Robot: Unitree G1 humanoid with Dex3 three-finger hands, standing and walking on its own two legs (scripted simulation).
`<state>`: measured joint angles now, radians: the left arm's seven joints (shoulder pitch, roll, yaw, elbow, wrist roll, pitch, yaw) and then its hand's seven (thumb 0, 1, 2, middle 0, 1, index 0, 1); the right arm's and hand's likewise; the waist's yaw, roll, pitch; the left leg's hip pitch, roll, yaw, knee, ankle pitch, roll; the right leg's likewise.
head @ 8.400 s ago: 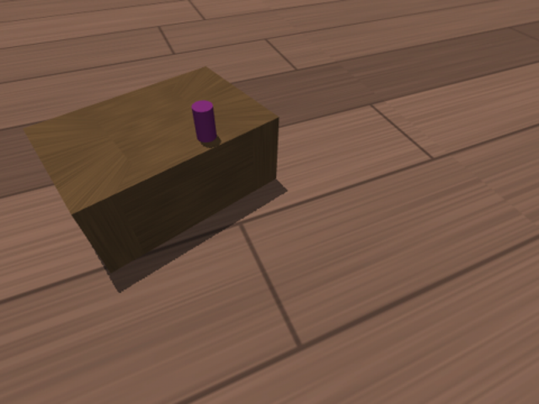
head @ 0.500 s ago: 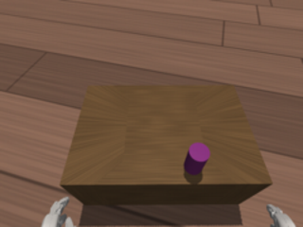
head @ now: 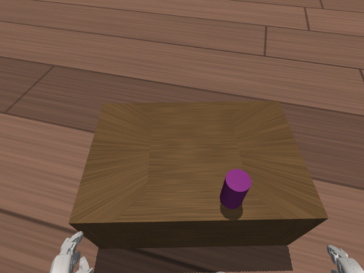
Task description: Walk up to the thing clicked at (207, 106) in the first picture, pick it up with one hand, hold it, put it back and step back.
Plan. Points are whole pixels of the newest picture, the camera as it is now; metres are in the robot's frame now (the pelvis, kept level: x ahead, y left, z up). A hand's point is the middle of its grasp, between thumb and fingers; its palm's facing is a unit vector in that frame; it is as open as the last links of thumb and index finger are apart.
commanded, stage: go down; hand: right
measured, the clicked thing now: (234, 189) +0.44 -0.17 -0.26
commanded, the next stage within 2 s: approach in 1.58 s
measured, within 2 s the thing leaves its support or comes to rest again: neither
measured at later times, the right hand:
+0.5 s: hand out of the picture +0.16 -0.30 -0.06, palm faces +0.13 +0.94 -0.30, open 17.6 cm
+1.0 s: hand (344, 207) +0.28 -0.34 +0.00, palm faces +0.16 +0.97 -0.16, open 17.7 cm
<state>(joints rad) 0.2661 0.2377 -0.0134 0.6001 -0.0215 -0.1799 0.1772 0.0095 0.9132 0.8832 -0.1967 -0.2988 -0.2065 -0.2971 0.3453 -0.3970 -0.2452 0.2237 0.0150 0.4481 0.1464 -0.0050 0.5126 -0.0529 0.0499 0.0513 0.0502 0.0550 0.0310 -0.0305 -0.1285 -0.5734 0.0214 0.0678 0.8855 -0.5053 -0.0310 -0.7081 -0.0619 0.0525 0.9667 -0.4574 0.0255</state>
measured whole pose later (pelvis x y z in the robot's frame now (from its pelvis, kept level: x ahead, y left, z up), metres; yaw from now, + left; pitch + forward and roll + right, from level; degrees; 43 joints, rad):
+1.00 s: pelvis -0.03 +0.00 +0.00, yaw +1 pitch +12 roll +3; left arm 0.33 0.29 -0.02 0.69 0.00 -0.17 0.17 0.01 0.90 0.89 -0.20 -0.30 -0.21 -0.30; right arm -0.22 -0.63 -0.52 0.81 0.08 0.06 0.43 -0.01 0.59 -0.06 0.03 0.06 0.04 0.06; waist 0.05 -0.01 -0.07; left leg -0.63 0.01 0.05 0.88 -0.45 -0.02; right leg -0.74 -0.07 0.04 0.93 -0.39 0.03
